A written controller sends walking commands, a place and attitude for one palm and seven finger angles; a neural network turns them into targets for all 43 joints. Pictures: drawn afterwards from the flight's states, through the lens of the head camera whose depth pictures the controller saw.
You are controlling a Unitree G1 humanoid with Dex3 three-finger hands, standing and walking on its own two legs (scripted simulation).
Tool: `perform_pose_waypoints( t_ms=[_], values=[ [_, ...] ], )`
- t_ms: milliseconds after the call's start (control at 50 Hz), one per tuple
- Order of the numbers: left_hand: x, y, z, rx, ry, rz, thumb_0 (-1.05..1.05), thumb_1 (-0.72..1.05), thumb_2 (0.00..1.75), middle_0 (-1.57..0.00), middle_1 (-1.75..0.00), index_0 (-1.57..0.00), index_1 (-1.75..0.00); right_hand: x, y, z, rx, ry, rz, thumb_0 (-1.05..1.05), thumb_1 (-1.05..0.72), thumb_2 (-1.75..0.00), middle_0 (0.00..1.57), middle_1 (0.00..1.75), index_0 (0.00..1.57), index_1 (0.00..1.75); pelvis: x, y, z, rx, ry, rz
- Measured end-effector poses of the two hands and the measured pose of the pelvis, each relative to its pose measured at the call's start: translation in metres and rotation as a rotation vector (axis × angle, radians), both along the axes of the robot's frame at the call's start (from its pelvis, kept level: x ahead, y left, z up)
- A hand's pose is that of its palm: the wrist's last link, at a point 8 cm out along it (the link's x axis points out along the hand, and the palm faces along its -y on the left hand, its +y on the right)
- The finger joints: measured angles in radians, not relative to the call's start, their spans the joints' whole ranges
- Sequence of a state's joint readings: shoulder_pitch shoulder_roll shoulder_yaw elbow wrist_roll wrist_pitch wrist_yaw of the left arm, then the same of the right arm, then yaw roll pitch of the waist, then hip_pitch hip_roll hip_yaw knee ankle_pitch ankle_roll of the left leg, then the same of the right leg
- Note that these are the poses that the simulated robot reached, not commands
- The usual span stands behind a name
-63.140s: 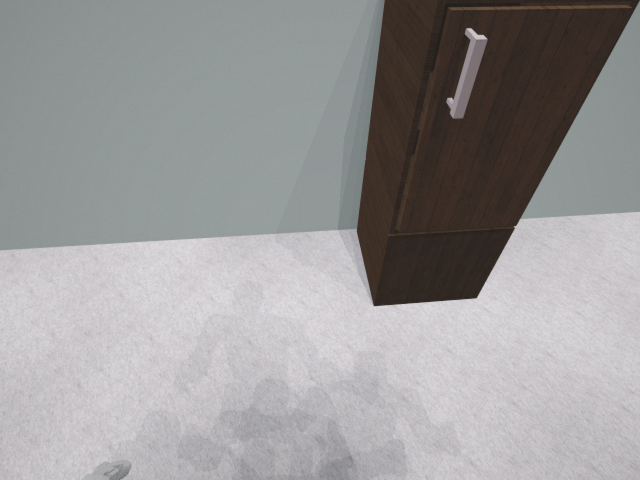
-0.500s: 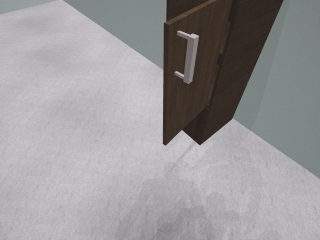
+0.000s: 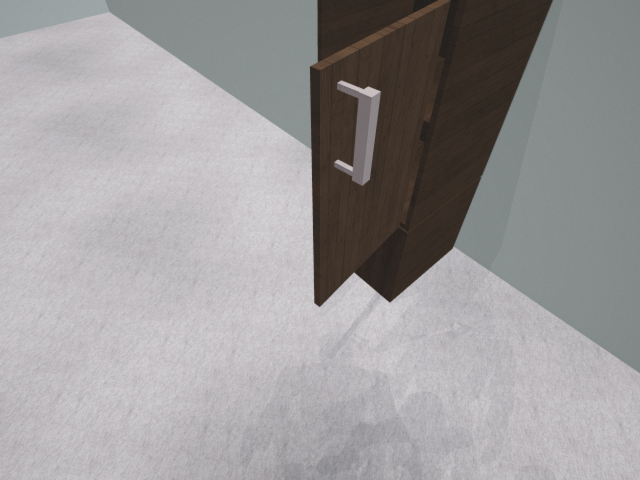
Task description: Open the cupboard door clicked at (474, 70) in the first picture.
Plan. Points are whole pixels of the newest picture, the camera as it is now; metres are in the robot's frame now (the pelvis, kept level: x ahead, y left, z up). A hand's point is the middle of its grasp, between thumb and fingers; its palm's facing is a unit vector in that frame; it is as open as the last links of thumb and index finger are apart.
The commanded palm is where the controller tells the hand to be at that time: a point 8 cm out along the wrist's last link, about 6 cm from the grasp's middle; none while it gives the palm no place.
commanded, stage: look to check the result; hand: left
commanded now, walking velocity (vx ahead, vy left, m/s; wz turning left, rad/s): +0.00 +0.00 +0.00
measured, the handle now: (353, 135) +0.58 -0.02 +0.13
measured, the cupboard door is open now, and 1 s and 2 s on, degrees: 98 98 98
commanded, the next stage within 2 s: stand and wait in 0.58 s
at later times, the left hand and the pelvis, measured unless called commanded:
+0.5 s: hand out of the picture +0.02 +0.19 -0.17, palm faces +0.02 -0.97 -0.24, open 7.3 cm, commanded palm none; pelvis +0.01 -0.01 +0.00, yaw +0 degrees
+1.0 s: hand out of the picture +0.05 +0.19 -0.17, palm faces +0.00 -0.97 -0.25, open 7.3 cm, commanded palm none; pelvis +0.02 -0.01 +0.00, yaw +0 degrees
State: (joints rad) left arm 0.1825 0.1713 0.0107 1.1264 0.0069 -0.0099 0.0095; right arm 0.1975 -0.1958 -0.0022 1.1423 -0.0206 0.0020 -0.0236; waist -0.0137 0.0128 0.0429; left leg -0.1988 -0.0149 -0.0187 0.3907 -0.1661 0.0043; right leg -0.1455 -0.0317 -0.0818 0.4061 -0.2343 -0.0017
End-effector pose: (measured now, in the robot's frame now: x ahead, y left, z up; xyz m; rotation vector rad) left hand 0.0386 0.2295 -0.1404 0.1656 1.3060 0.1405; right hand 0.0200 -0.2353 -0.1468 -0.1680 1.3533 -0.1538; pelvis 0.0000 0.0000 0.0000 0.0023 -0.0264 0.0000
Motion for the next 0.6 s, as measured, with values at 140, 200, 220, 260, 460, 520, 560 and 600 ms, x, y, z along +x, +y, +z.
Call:
perform_pose_waypoints(
  t_ms=[140, 200, 220, 260, 460, 520, 560, 600],
  values=[
    [-0.005, 0.001, 0.001, 0.014, 0.028, 0.012, 0.00, 0.91, 0.90, -0.20, -0.30, -0.20, -0.30, 0.005, -0.002, 0.000, 0.004, 0.007, 0.003, 0.00, -0.91, -0.90, 0.20, 0.30, 0.20, 0.30, 0.005, -0.004, 0.001, 0.000, 0.000, 0.000],
    [-0.011, 0.003, 0.002, 0.023, 0.047, 0.017, 0.00, 0.91, 0.90, -0.20, -0.30, -0.20, -0.30, 0.006, -0.003, -0.001, 0.006, 0.014, 0.004, 0.00, -0.91, -0.90, 0.20, 0.30, 0.20, 0.30, 0.007, -0.005, 0.001, -0.001, 0.000, -0.001],
    [-0.013, 0.004, 0.003, 0.026, 0.054, 0.019, 0.00, 0.91, 0.90, -0.20, -0.30, -0.20, -0.30, 0.006, -0.004, -0.001, 0.006, 0.016, 0.004, 0.00, -0.91, -0.90, 0.20, 0.30, 0.20, 0.30, 0.007, -0.006, 0.001, -0.001, 0.000, -0.001],
    [-0.016, 0.005, 0.003, 0.032, 0.066, 0.022, 0.00, 0.91, 0.90, -0.20, -0.30, -0.20, -0.30, 0.007, -0.005, -0.001, 0.007, 0.020, 0.004, 0.00, -0.91, -0.90, 0.20, 0.30, 0.20, 0.30, 0.008, -0.006, 0.001, -0.001, 0.000, -0.002],
    [-0.022, 0.006, 0.004, 0.042, 0.092, 0.029, 0.00, 0.91, 0.90, -0.20, -0.30, -0.20, -0.30, 0.009, -0.012, 0.000, -0.005, 0.032, 0.008, 0.00, -0.91, -0.90, 0.20, 0.30, 0.20, 0.30, 0.012, -0.009, 0.002, -0.001, 0.001, -0.002],
    [-0.019, 0.006, 0.004, 0.040, 0.086, 0.027, 0.00, 0.91, 0.90, -0.20, -0.30, -0.20, -0.30, 0.012, -0.015, 0.001, -0.011, 0.028, 0.008, 0.00, -0.91, -0.90, 0.20, 0.30, 0.20, 0.30, 0.013, -0.010, 0.002, -0.002, 0.000, -0.003],
    [-0.016, 0.005, 0.004, 0.039, 0.080, 0.024, 0.00, 0.91, 0.90, -0.20, -0.30, -0.20, -0.30, 0.013, -0.017, 0.001, -0.015, 0.023, 0.008, 0.00, -0.91, -0.90, 0.20, 0.30, 0.20, 0.30, 0.013, -0.010, 0.002, -0.001, -0.001, -0.004],
    [-0.012, 0.005, 0.004, 0.038, 0.071, 0.021, 0.00, 0.91, 0.90, -0.20, -0.30, -0.20, -0.30, 0.015, -0.018, 0.002, -0.018, 0.017, 0.008, 0.00, -0.91, -0.90, 0.20, 0.30, 0.20, 0.30, 0.014, -0.010, 0.002, -0.001, -0.001, -0.004]
  ],
)
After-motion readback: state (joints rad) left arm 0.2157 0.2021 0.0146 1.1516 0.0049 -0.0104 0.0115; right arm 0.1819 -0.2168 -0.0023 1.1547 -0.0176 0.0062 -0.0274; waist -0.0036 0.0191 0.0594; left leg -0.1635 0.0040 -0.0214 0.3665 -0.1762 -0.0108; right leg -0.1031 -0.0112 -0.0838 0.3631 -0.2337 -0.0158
